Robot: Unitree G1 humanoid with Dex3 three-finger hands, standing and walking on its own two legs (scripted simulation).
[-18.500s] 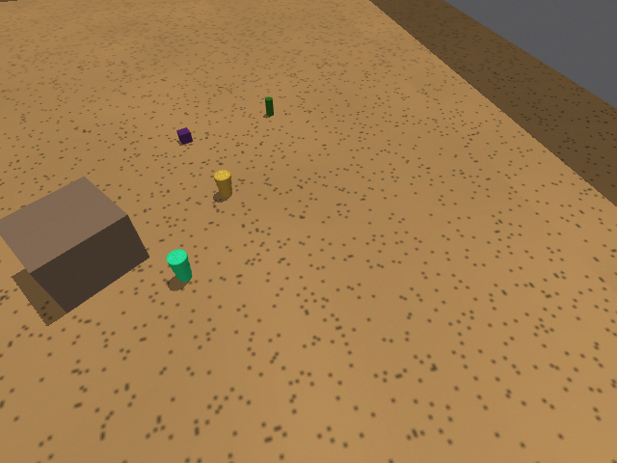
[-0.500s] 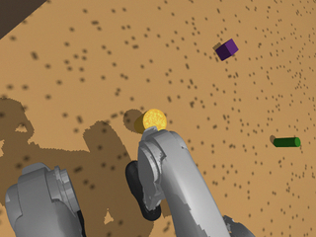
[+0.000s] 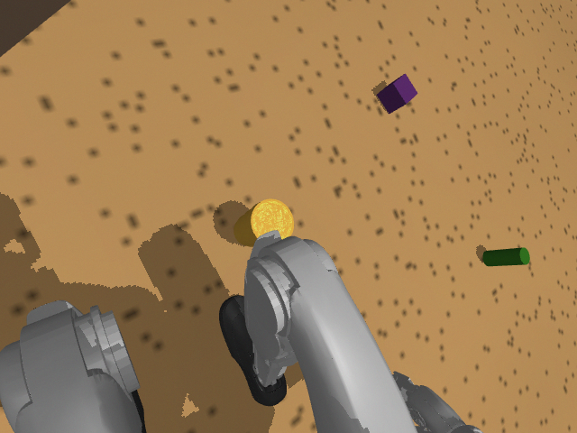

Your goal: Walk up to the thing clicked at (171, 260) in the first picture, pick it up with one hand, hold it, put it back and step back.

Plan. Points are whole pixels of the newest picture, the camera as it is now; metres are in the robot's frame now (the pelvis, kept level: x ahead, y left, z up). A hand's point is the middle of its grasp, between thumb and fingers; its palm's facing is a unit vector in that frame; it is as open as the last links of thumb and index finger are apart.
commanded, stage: rest palm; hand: left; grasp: from above
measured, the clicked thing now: out of the picture +0.47 +0.37 -0.25
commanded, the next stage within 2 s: close in 0.06 s
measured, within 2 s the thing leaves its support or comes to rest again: neither
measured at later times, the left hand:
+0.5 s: hand out of the picture +0.46 +0.38 -0.21, palm faces -0.43 -0.13 -0.89, open 12.8 cm
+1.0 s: hand out of the picture +0.46 +0.40 -0.21, palm faces -0.45 -0.12 -0.89, open 11.4 cm
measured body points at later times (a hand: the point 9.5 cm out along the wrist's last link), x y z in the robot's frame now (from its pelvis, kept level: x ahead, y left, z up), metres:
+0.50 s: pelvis +0.00 +0.00 +0.00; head +0.26 +0.14 +0.33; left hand +0.48 +0.39 -0.16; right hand +0.06 -0.26 -0.05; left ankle +0.07 +0.12 -0.28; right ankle +0.12 -0.11 -0.28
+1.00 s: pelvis +0.00 +0.00 +0.00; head +0.27 +0.13 +0.33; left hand +0.48 +0.40 -0.16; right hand +0.05 -0.25 -0.06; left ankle +0.07 +0.12 -0.28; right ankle +0.12 -0.11 -0.28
